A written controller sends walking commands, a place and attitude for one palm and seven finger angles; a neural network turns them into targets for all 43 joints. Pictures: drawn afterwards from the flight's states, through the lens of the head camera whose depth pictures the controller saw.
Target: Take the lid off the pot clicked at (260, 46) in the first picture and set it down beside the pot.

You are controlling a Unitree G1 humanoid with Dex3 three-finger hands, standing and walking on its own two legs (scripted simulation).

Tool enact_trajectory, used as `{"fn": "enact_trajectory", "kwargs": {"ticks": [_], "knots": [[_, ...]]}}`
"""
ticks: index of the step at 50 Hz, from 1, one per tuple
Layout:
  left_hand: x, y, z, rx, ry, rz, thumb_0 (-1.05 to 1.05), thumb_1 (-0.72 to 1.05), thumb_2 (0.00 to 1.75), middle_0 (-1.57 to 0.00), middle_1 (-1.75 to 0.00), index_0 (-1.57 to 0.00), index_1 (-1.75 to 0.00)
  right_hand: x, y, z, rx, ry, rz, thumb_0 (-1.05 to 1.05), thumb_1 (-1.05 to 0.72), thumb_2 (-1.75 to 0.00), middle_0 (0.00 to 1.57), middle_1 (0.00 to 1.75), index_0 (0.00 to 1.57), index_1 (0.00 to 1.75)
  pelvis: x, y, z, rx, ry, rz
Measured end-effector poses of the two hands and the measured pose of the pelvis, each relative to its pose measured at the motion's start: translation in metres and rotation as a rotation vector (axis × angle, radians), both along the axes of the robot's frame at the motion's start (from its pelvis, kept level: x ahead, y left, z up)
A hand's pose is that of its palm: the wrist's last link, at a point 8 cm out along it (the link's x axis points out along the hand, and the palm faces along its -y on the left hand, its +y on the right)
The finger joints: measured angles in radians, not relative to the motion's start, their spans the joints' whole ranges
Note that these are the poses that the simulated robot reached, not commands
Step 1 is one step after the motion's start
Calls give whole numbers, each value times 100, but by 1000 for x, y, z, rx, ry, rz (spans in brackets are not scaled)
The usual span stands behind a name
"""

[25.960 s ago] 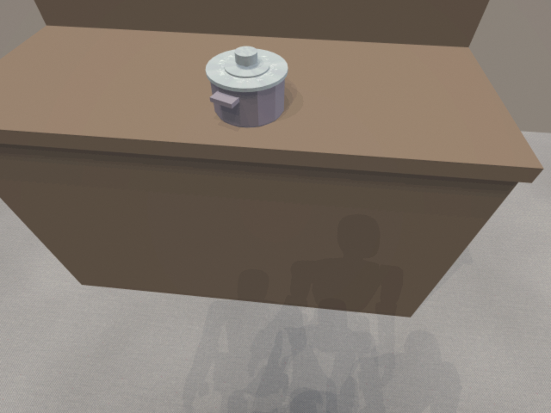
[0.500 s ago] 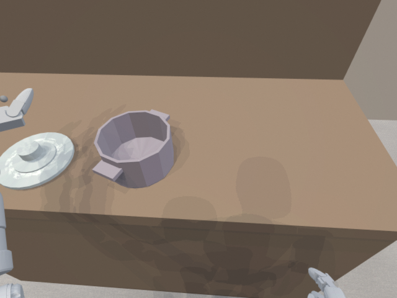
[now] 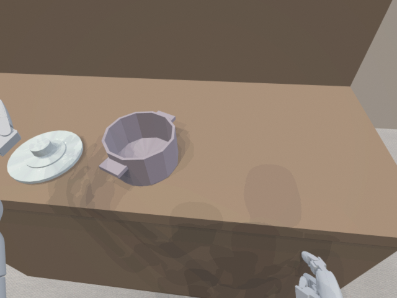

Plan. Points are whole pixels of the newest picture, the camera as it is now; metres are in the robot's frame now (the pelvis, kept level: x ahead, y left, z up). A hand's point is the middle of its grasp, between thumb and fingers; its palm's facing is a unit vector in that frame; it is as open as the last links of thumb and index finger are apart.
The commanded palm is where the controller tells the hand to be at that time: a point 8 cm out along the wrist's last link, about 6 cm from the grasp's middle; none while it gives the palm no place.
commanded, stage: draw the hand back to the body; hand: left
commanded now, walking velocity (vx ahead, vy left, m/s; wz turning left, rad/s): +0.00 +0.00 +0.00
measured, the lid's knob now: (41, 147) +0.40 +0.43 +0.07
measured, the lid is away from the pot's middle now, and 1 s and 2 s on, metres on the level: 0.25 0.25 0.25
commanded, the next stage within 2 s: step back with the hand held close in 0.80 s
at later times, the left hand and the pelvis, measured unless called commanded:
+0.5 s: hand out of the picture +0.20 +0.28 +0.25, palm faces +0.48 -0.83 -0.27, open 7.4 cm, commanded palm +0.13 +0.31 +0.25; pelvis -0.01 +0.03 +0.00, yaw +0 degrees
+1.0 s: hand out of the picture +0.17 +0.27 +0.26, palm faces +0.51 -0.78 -0.36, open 7.4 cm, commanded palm +0.11 +0.31 +0.25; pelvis -0.02 +0.03 +0.00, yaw +0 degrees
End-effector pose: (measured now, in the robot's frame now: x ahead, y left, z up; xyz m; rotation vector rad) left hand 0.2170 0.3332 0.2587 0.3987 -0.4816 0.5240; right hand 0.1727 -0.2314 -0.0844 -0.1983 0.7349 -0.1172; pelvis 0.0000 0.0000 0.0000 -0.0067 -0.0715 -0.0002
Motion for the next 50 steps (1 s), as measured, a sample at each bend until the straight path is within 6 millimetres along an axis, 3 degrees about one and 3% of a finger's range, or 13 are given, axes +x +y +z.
{"fn": "enact_trajectory", "kwargs": {"ticks": [19, 35, 46, 50], "knots": [[-48, -10, -2, 38, -44, -85, 1, 88, 90, -20, -30, -21, -30, 0, 40, 10, 6, -49, 50, 2, -90, -90, 20, 30, 19, 30, -12, 23, 1, -6, -26, -4], [-88, -26, -6, 102, -5, -121, 1, 88, 90, -21, -30, -21, -30, 0, 56, 13, 10, -64, 80, 2, -90, -90, 20, 30, 19, 30, -15, 31, 0, -12, -30, 1], [-93, -28, -6, 103, -3, -102, 1, 88, 90, -21, -30, -21, -30, 0, 55, 13, 11, -68, 91, 2, -90, -90, 20, 30, 20, 30, -16, 27, 0, -13, -32, 5], [-92, -26, 11, 203, -70, -91, 1, 88, 90, -21, -30, -21, -30, -1, 52, 14, 11, -62, 91, 2, -90, -90, 20, 30, 20, 30, -18, 26, -1, -28, -3, 3]]}}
